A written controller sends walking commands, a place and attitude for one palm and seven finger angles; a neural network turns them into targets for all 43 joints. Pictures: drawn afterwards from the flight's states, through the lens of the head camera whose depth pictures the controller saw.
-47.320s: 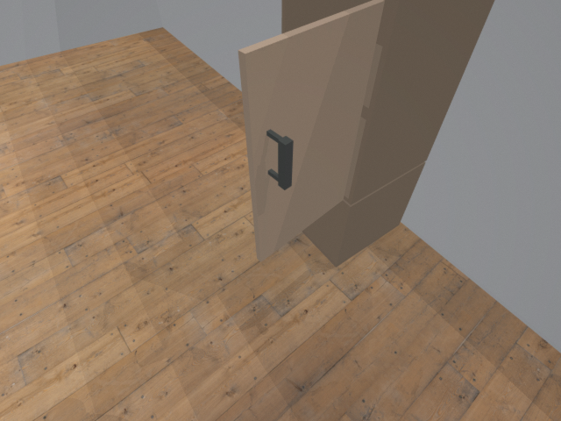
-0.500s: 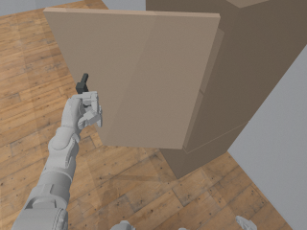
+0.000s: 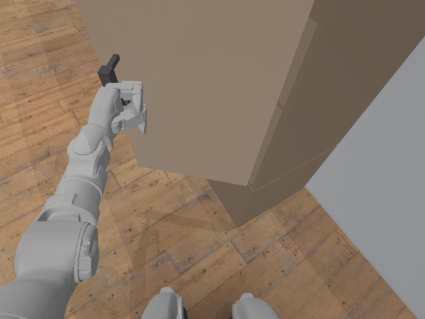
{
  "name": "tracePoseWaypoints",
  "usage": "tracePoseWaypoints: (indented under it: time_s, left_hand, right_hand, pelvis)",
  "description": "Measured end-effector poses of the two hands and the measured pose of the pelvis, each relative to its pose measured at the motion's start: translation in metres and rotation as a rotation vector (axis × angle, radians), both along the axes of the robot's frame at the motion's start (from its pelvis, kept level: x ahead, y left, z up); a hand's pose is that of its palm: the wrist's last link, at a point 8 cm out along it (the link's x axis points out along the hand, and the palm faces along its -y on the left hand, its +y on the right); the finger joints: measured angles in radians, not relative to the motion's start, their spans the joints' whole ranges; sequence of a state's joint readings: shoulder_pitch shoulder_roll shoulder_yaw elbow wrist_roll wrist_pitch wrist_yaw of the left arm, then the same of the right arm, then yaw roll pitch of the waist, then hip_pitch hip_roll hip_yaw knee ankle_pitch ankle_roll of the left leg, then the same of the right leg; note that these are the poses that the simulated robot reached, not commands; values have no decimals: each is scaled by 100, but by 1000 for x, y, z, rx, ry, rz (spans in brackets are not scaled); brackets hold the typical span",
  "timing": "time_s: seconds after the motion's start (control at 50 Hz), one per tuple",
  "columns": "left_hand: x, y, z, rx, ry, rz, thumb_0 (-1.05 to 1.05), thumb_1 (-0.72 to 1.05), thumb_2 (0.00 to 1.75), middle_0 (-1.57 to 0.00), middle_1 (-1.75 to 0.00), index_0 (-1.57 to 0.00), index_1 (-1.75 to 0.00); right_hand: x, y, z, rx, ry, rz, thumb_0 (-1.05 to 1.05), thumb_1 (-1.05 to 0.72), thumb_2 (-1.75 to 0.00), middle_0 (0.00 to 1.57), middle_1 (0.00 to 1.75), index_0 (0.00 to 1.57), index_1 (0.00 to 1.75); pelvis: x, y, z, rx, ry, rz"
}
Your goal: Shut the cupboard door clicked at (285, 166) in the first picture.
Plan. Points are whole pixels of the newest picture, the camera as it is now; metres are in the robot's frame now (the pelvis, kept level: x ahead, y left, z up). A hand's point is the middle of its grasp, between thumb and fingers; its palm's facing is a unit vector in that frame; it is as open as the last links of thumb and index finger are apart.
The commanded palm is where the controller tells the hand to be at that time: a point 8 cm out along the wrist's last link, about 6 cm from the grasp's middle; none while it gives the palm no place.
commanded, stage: push the door shut along its arc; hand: left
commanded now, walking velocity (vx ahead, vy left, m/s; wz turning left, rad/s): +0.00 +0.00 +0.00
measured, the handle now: (118, 87) +0.55 +0.17 +0.09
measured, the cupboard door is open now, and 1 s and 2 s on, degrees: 49 33 27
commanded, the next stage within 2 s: pull the fist back off the door in 0.92 s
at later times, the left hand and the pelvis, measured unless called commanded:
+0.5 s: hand (163, 90) +0.53 +0.08 +0.10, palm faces -0.35 -0.94 -0.02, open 2.9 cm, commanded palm +0.54 +0.11 +0.09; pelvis +0.00 +0.00 -0.02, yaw -2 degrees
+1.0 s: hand (180, 79) +0.56 +0.05 +0.10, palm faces -0.41 -0.91 -0.03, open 3.6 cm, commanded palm +0.59 +0.05 +0.09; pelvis -0.01 -0.01 -0.04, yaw -1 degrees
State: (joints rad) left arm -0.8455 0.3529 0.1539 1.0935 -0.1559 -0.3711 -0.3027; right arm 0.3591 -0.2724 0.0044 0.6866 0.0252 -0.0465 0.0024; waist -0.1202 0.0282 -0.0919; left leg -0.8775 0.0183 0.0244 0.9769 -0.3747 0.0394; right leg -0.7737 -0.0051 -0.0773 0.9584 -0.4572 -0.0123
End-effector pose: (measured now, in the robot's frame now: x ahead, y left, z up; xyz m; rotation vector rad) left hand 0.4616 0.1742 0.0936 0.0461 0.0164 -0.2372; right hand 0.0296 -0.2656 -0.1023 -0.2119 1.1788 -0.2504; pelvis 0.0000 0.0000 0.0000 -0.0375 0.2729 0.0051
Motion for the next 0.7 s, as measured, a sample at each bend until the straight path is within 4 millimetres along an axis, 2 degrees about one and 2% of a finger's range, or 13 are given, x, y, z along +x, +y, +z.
tracePoseWaypoints:
  time_s: [0.3, 0.46, 0.56, 0.7]
  left_hand:
    - [45, -34, 7, -28, 19, -88, 2, 90, 90, -130, -150, -129, -150]
    - [62, -37, 6, -22, 22, -112, -1, 87, 91, -130, -150, -129, -150]
    - [68, -39, 6, -7, 28, -128, -2, 87, 93, -130, -150, -129, -150]
    - [77, -46, 7, 0, 44, -149, -1, 91, 97, -130, -150, -129, -150]
  right_hand:
    - [-40, 5, -3, -4, 62, -68, 1, -90, -90, 20, 30, 21, 30]
    - [-60, 3, -6, -7, 131, -97, 1, -90, -90, 20, 30, 21, 30]
    - [-65, 1, -10, -12, 170, -91, 1, -90, -90, 20, 30, 21, 30]
    - [-61, -5, -14, -34, 168, -71, 1, -90, -90, 20, 30, 21, 30]
  pelvis:
    - [-2, 3, -8, -6, 52, -27]
    - [0, 0, -14, -10, 85, -33]
    - [-1, -2, -18, -15, 101, -23]
    - [-3, -5, -23, -23, 121, -13]
